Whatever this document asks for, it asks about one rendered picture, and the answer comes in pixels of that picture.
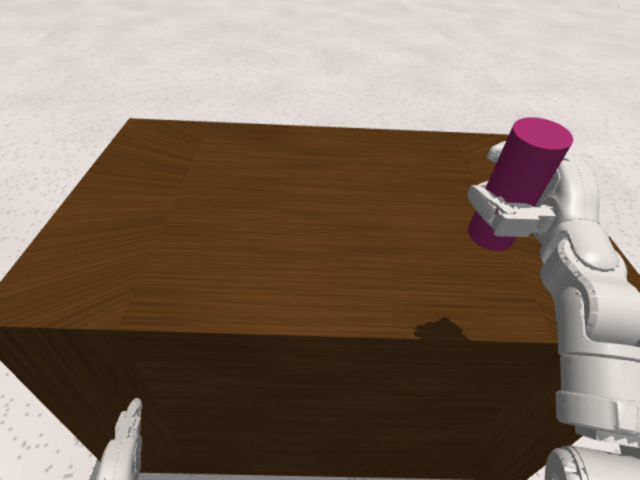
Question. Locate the left robot hand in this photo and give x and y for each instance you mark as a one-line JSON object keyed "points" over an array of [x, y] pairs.
{"points": [[121, 459]]}

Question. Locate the right robot hand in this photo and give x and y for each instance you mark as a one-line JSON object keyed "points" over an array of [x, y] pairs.
{"points": [[572, 194]]}

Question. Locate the right robot arm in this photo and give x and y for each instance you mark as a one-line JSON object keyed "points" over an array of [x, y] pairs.
{"points": [[598, 324]]}

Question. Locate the can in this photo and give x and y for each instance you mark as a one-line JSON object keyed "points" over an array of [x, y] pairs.
{"points": [[531, 155]]}

